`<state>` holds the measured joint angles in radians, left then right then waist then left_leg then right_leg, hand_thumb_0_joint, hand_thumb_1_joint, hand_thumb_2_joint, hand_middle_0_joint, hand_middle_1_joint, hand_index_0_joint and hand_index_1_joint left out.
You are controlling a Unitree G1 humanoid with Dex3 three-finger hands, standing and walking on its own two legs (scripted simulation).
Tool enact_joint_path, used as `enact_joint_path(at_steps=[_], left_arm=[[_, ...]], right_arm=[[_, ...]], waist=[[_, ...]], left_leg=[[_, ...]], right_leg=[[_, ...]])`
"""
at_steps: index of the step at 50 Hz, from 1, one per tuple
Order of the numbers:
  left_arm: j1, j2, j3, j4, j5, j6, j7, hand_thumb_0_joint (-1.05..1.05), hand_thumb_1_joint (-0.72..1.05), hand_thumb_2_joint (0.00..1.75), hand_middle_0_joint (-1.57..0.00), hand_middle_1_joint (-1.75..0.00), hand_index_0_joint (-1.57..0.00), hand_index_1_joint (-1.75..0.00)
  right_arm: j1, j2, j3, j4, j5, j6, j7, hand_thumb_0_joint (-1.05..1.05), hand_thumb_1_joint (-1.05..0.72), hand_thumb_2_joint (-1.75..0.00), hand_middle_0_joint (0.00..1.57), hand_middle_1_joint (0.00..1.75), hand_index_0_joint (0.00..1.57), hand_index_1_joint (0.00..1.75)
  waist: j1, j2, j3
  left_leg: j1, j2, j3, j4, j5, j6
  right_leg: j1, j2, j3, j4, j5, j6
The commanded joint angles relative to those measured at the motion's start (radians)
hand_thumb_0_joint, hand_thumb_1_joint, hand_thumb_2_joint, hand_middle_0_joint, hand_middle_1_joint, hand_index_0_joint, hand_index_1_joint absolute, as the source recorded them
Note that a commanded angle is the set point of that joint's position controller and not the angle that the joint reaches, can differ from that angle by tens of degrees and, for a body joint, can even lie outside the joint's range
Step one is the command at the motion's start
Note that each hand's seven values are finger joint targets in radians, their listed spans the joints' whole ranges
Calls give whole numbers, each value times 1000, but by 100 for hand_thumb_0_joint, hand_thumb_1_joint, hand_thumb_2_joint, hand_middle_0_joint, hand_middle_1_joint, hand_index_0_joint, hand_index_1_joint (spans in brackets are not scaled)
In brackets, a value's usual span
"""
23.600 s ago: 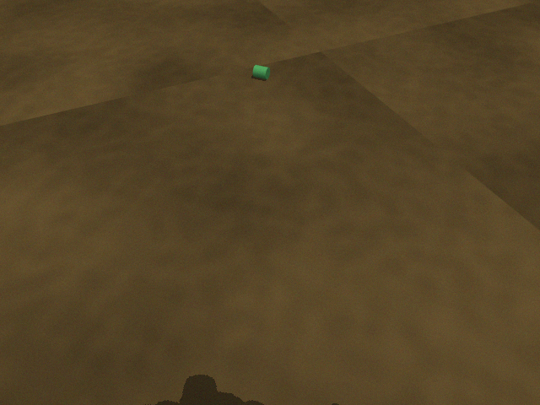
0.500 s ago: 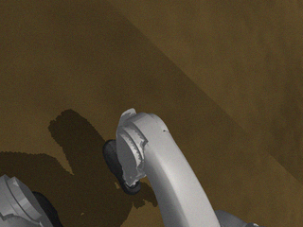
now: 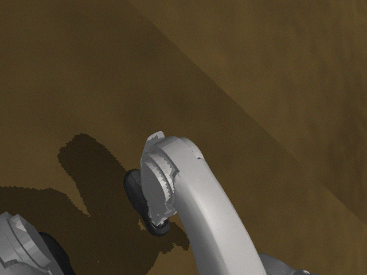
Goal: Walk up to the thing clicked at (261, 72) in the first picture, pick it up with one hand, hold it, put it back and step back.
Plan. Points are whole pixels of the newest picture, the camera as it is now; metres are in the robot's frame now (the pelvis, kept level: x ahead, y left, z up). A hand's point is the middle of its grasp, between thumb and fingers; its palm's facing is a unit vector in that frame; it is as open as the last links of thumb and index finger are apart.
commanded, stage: close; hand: left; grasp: from above
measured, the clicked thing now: out of the picture +0.45 +0.35 -0.28
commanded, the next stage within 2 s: settle in 0.28 s
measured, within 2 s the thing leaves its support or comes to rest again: leaves its support in 0.70 s
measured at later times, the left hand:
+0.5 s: hand out of the picture +0.45 +0.34 -0.25, palm faces +0.06 -0.46 -0.89, open 12.7 cm
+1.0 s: hand out of the picture +0.46 +0.37 -0.18, palm faces +0.12 -0.45 -0.89, open 12.7 cm
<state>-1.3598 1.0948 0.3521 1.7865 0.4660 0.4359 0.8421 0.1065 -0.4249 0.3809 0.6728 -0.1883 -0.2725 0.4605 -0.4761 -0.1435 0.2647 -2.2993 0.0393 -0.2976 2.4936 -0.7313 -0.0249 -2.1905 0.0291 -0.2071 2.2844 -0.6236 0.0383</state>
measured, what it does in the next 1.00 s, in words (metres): stands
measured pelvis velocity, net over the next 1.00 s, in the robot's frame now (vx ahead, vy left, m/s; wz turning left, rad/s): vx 0.00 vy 0.00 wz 0.02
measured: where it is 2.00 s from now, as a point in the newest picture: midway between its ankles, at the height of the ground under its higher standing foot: (112, 245)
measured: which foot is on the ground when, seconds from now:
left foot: down 0.00-1.00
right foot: down 0.00-1.00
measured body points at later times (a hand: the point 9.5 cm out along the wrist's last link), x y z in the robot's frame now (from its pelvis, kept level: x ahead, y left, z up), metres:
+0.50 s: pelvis +0.00 +0.00 +0.00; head +0.31 +0.11 +0.30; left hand +0.45 +0.36 -0.20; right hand +0.00 -0.25 -0.04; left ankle +0.06 +0.13 -0.29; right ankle +0.13 -0.11 -0.29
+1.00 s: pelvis +0.00 +0.00 +0.01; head +0.29 +0.11 +0.34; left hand +0.46 +0.39 -0.13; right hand +0.01 -0.25 -0.04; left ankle +0.06 +0.13 -0.29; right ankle +0.13 -0.11 -0.29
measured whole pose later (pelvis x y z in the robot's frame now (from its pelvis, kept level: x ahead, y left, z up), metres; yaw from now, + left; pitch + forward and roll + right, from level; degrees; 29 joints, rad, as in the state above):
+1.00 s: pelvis +0.00 +0.00 +0.01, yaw +1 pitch +32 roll -14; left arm -1.37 1.01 0.37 1.64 0.52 0.55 0.75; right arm 0.17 -0.39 0.27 0.72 -0.13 -0.24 0.46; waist -0.41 -0.07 0.14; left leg -2.30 0.05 -0.26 2.43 -0.73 -0.02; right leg -2.21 0.02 -0.18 2.25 -0.63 0.03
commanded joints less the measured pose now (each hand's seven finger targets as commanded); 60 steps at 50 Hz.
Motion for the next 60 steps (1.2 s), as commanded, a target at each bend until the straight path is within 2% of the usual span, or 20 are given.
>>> enact_joint_path(at_steps=[1, 8, 9, 10, 14, 16, 17, 18, 20, 22, 27, 30, 33, 40, 49, 50, 53, 57, 59, 60], left_arm=[[-226, 164, -23, -101, 20, -10, 26, 0, 2, 99, -49, -78, -45, -83], [-205, 150, -24, -107, 18, -6, 32, 0, 3, 102, -50, -81, -45, -86], [-215, 165, -21, -105, 26, -6, 38, 0, 4, 103, -52, -80, -47, -86], [-201, 143, -27, -110, 8, -4, 37, 0, 5, 103, -53, -80, -48, -85], [-204, 170, -18, -99, 23, -4, 42, 0, 6, 104, -53, -80, -48, -86], [-219, 175, -18, -104, 18, -4, 38, 0, 6, 102, -52, -82, -48, -87], [-225, 166, -17, -117, -2, -6, 34, 0, 6, 101, -52, -81, -47, -85], [-211, 158, -19, -95, 3, -4, 36, 0, 5, 99, -51, -79, -47, -83], [-218, 170, -21, -99, 17, -5, 37, 0, 11, 96, -59, -82, -56, -85], [-213, 164, -27, -117, 10, -5, 27, 0, 25, 103, -71, -78, -67, -84], [-236, 173, -20, -138, 3, 3, 21, 0, 32, 103, -78, -75, -73, -81], [-253, 189, -15, -161, 17, 10, 17, 0, 34, 99, -79, -74, -74, -79], [-265, 189, -12, -184, 36, 22, 16, 0, 36, 102, -80, -76, -75, -82], [-315, 193, 4, -253, 88, 60, 2, 0, 35, 102, -81, -74, -76, -80], [-232, 30, -21, -246, 80, 115, -79, 0, 35, 104, -78, -79, -74, -83], [-239, 9, -39, -252, 77, 121, -95, 0, 34, 101, -77, -77, -73, -82], [-248, -18, -45, -244, 75, 121, -123, 0, 31, 98, -74, -78, -71, -81], [-286, 15, -33, -260, 111, 121, -132, 0, 27, 102, -70, -82, -67, -86], [-281, 6, -34, -238, 127, 123, -131, 0, 24, 103, -69, -82, -66, -86], [-295, 17, -24, -257, 137, 122, -129, 0, 26, 99, -70, -82, -67, -85]], right_arm=[[221, -366, -92, 73, 2, 2, 2, 0, -88, -89, 20, 30, 20, 30], [237, -366, -95, 51, 7, 3, 6, 0, -88, -89, 20, 30, 20, 30], [225, -367, -95, 66, 4, 4, 5, 0, -88, -89, 20, 30, 20, 30], [230, -365, -93, 45, 5, 5, 9, 0, -88, -89, 20, 30, 20, 30], [238, -366, -91, 57, 2, 9, 8, 0, -88, -89, 20, 30, 20, 30], [228, -364, -92, 66, -1, 8, 6, 0, -88, -89, 20, 30, 20, 30], [211, -368, -93, 56, -1, 6, 6, 0, -88, -89, 20, 30, 20, 30], [223, -374, -93, 56, 2, 5, 5, 0, -88, -89, 20, 30, 20, 30], [219, -368, -92, 64, 0, 7, 2, 0, -90, -90, 20, 30, 20, 30], [218, -372, -94, 56, 2, 6, 4, 0, -90, -90, 20, 30, 20, 30], [226, -370, -96, 61, 7, 7, 3, 0, -90, -90, 20, 30, 20, 30], [223, -363, -102, 76, 12, 5, 1, 0, -90, -90, 20, 30, 20, 30], [240, -358, -104, 67, 18, 10, 4, 0, -90, -90, 20, 30, 20, 30], [268, -335, -146, 80, 31, 23, 1, 0, -90, -90, 20, 30, 20, 30], [329, -284, -213, 104, 72, 39, -6, 0, -89, -90, 20, 30, 20, 30], [310, -268, -213, 111, 70, 39, -11, 0, -89, -90, 20, 30, 20, 30], [340, -265, -234, 134, 78, 42, -22, 0, -89, -90, 20, 30, 20, 30], [331, -251, -252, 167, 76, 42, -40, 0, -90, -90, 20, 30, 20, 30], [332, -241, -258, 173, 76, 42, -49, 0, -89, -90, 20, 30, 20, 30], [334, -238, -261, 167, 74, 43, -52, 0, -89, -90, 20, 30, 20, 30]], waist=[[-82, 568, -619], [-80, 557, -649], [-78, 563, -643], [-78, 561, -644], [-78, 547, -657], [-80, 552, -638], [-84, 558, -625], [-83, 562, -631], [-86, 564, -627], [-84, 560, -631], [-78, 553, -663], [-62, 579, -684], [-50, 614, -728], [-16, 703, -788], [36, 636, -829], [33, 611, -806], [33, 572, -803], [59, 569, -830], [66, 576, -837], [69, 581, -861]], left_leg=[[490, 20, 74, -262, 174, 22], [492, 20, 78, -248, 223, 25], [482, 23, 80, -250, 211, 24], [497, 19, 77, -241, 232, 26], [457, 21, 90, -242, 228, 28], [457, 18, 87, -247, 214, 30], [483, 16, 75, -253, 202, 26], [498, 22, 72, -250, 197, 24], [495, 19, 72, -254, 193, 25], [479, 16, 81, -250, 194, 28], [469, 18, 90, -248, 213, 29], [482, 20, 92, -258, 210, 25], [524, 27, 86, -264, 260, 16], [589, 32, 98, -298, 283, 6], [531, 21, 132, -311, 287, 11], [513, 17, 128, -315, 267, 14], [482, 14, 134, -324, 248, 21], [493, 8, 138, -356, 203, 23], [507, 8, 143, -368, 188, 20], [521, 6, 148, -364, 199, 22]], right_leg=[[374, 31, -88, -191, 249, -27], [413, 35, -81, -191, 290, -26], [407, 34, -80, -196, 284, -26], [409, 31, -80, -188, 293, -26], [444, 37, -75, -201, 303, -23], [425, 31, -78, -197, 285, -22], [399, 22, -86, -181, 267, -23], [390, 30, -86, -185, 264, -27], [390, 27, -85, -187, 267, -27], [403, 28, -82, -189, 267, -24], [435, 31, -73, -202, 286, -19], [433, 30, -71, -206, 282, -21], [437, 34, -71, -199, 320, -27], [413, 34, -60, -207, 324, -37], [376, 42, -42, -222, 308, -41], [347, 38, -40, -224, 289, -41], [347, 40, -33, -223, 272, -38], [328, 32, -23, -227, 220, -44], [324, 31, -17, -229, 201, -48], [329, 28, -11, -231, 210, -49]])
